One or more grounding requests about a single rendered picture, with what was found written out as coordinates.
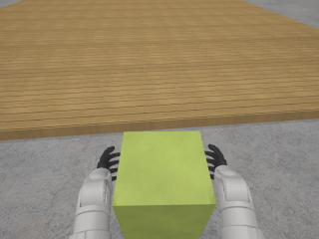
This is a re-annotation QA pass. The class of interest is right robot hand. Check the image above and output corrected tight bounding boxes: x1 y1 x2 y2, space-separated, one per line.
204 144 227 179

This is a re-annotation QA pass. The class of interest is carton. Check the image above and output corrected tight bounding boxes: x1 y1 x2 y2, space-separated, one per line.
112 131 217 239

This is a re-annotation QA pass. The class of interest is left robot forearm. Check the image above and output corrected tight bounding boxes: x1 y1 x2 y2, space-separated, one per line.
69 167 113 239

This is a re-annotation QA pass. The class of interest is left robot hand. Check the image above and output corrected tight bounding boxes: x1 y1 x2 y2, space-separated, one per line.
97 146 121 181

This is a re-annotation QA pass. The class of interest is right robot forearm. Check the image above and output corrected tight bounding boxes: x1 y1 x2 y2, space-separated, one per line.
213 164 265 239

